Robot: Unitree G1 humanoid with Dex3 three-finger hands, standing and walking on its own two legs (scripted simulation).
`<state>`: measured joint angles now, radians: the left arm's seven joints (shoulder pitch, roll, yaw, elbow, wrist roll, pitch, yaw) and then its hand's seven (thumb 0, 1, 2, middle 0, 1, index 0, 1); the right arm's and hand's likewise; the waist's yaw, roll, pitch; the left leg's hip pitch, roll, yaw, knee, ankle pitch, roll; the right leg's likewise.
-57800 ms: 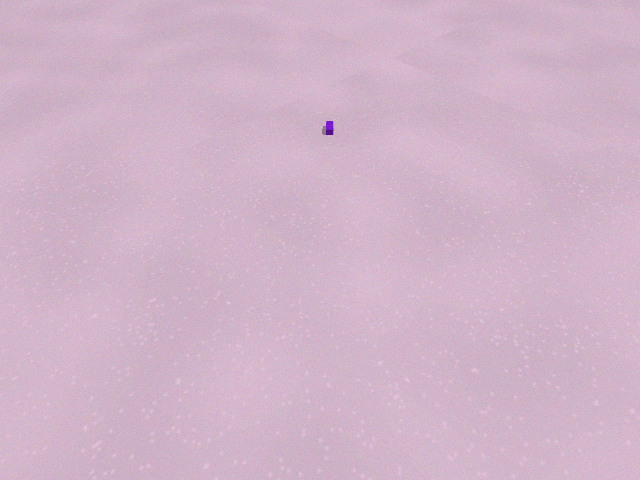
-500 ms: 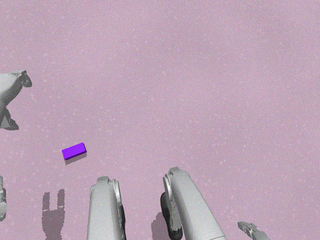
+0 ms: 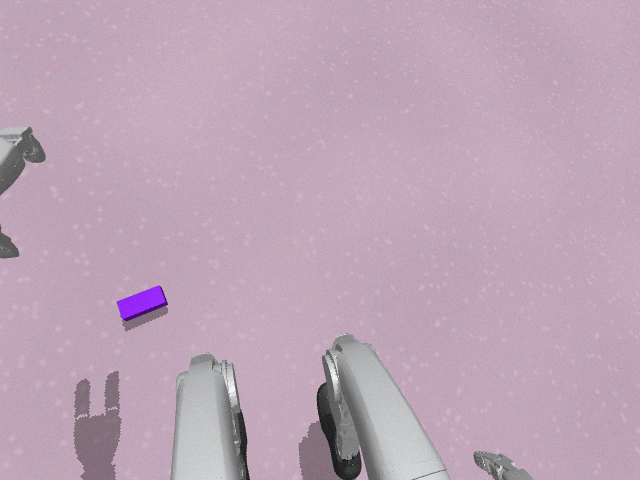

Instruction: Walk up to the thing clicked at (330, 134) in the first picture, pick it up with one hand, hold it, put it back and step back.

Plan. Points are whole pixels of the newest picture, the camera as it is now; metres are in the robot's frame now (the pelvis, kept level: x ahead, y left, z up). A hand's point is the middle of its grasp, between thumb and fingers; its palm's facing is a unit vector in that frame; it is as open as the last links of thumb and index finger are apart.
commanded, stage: go down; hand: left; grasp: from above
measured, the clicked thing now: (143, 303) +0.44 +0.27 -0.53
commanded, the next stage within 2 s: approach in 1.30 s
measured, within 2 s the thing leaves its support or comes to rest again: neither
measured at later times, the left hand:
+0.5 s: hand out of the picture +0.49 +0.34 -0.07, palm faces -0.44 -0.03 -0.90, open 13.2 cm
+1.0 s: hand out of the picture +0.48 +0.34 -0.08, palm faces -0.42 -0.03 -0.91, open 13.1 cm
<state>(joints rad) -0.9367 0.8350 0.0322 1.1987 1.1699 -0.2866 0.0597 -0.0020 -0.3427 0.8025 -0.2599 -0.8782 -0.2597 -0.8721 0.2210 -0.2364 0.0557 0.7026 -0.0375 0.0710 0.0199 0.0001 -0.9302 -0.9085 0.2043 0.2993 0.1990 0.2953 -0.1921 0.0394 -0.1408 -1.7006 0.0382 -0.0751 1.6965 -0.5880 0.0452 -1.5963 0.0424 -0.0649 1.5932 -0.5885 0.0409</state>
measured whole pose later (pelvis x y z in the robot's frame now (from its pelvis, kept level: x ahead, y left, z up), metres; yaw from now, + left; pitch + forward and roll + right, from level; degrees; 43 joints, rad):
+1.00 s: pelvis +0.00 +0.00 -0.01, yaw -1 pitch +34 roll -9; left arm -0.97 0.89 0.07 1.20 1.18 -0.29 0.04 0.00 -0.35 0.80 -0.27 -0.87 -0.27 -0.87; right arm 0.21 -0.23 0.07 0.69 -0.04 0.10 0.02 0.00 -0.94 -0.91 0.20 0.30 0.20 0.30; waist -0.20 0.04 -0.12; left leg -1.75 0.04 -0.08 1.73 -0.59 0.04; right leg -1.65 0.05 -0.07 1.62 -0.58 0.04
